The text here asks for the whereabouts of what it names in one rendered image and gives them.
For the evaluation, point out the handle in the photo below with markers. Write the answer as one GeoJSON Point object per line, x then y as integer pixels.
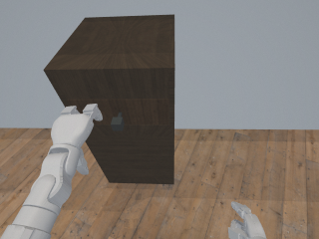
{"type": "Point", "coordinates": [118, 123]}

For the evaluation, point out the robot right hand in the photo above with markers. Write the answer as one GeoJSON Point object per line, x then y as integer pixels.
{"type": "Point", "coordinates": [250, 227]}

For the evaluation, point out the robot left forearm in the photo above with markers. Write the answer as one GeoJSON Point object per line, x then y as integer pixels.
{"type": "Point", "coordinates": [48, 193]}

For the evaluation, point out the cabinet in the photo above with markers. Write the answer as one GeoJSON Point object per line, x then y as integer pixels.
{"type": "Point", "coordinates": [123, 58]}

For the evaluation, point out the drawer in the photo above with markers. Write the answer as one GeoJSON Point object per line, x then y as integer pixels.
{"type": "Point", "coordinates": [134, 111]}

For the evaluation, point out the robot left hand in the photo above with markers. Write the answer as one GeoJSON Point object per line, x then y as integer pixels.
{"type": "Point", "coordinates": [74, 128]}

